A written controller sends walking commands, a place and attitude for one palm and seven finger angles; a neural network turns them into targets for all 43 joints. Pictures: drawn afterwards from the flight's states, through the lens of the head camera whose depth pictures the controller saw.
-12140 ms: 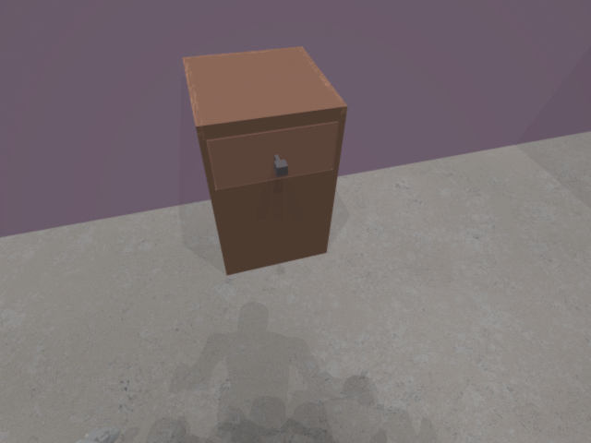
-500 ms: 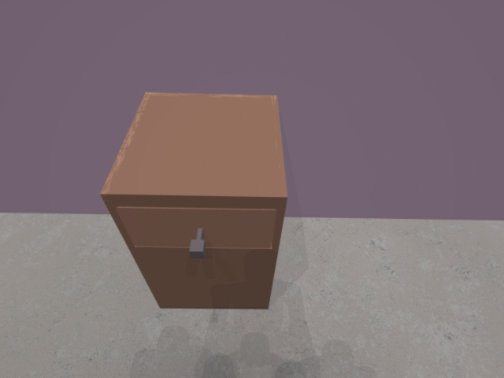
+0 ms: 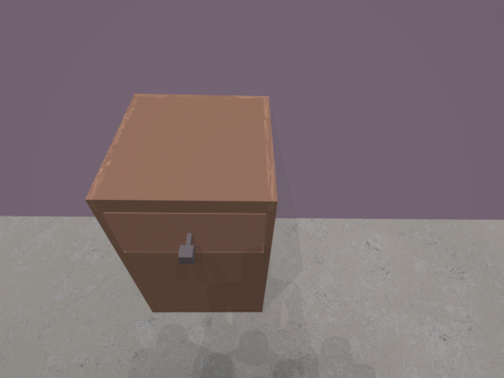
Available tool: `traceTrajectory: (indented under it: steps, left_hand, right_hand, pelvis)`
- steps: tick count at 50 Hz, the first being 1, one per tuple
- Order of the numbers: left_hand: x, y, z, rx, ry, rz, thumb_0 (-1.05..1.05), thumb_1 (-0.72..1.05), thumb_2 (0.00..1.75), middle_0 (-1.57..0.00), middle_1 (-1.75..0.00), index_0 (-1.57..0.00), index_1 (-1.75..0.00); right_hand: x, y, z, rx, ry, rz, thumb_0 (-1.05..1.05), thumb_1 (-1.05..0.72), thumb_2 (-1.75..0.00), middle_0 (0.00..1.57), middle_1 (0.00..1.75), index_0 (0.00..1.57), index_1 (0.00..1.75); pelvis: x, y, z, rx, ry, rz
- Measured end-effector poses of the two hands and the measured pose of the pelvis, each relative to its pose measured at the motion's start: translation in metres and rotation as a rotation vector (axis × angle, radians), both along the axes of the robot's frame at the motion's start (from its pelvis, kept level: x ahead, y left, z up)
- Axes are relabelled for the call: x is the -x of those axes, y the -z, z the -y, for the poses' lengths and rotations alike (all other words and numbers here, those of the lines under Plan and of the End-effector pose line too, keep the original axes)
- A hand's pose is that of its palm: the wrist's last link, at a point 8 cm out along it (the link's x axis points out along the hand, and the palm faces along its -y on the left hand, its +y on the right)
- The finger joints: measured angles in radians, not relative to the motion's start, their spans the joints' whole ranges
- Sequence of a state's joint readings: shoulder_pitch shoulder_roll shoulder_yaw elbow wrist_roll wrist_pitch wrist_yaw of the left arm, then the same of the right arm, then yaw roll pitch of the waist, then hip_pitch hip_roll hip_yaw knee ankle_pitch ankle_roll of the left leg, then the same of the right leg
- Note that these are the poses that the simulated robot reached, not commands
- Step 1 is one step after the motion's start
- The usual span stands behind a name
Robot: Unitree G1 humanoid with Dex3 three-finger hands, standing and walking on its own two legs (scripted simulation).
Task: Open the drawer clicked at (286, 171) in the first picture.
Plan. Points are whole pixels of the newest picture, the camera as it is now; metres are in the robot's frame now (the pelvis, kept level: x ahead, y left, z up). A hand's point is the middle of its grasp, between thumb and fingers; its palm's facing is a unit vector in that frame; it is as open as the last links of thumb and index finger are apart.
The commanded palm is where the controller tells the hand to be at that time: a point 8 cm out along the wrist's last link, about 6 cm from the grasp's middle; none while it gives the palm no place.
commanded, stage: look again from close up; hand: left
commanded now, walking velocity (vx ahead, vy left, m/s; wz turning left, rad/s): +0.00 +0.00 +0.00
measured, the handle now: (187, 247) +0.45 +0.19 -0.21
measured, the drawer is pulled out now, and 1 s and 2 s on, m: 0.00 0.00 0.00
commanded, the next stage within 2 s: shuffle to correct the standing spot in 0.60 s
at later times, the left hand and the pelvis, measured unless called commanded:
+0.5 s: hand out of the picture +0.02 +0.19 -0.18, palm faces -0.01 -0.98 -0.21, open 7.3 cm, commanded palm none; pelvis -0.01 +0.01 -0.01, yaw -1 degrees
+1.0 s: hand out of the picture -0.07 +0.20 -0.18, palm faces -0.02 -0.98 -0.19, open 7.3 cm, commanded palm none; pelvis -0.04 +0.02 +0.00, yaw +0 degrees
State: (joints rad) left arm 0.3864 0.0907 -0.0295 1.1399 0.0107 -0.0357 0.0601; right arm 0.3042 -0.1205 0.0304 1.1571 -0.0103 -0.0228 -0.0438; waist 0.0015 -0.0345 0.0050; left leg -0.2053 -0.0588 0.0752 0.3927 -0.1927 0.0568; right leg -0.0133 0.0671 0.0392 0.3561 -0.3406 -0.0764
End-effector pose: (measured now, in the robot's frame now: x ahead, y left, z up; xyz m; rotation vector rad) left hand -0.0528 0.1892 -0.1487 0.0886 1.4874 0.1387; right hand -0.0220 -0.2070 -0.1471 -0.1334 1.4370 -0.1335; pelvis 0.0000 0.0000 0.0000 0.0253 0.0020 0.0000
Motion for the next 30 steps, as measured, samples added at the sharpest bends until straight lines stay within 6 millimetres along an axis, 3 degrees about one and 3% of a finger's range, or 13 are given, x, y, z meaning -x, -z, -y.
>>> traceTrajectory:
  steps: [11,23,30]
  left_hand:
    - [-0.007,0.002,-0.004,-0.019,0.049,0.022,0.01,0.91,0.90,-0.20,-0.30,-0.20,-0.30]
    - [-0.062,0.005,-0.041,-0.066,0.081,0.201,0.01,0.92,0.90,-0.20,-0.30,-0.20,-0.30]
    - [-0.054,0.004,-0.051,-0.053,0.083,0.179,0.01,0.92,0.90,-0.19,-0.30,-0.20,-0.30]
  right_hand:
    - [-0.006,0.007,0.012,0.011,0.022,0.042,0.02,-0.93,-0.90,0.20,0.30,0.20,0.30]
    - [-0.017,0.002,0.004,0.038,0.009,0.126,0.02,-0.94,-0.90,0.20,0.30,0.20,0.30]
    - [-0.012,-0.004,-0.004,0.043,-0.013,0.106,0.01,-0.92,-0.90,0.20,0.30,0.20,0.30]
  pelvis:
    - [0.003,0.008,0.001,0.038,0.007,-0.011]
    - [0.006,0.009,-0.010,0.026,0.014,0.019]
    - [0.012,0.006,-0.020,0.026,0.013,0.009]
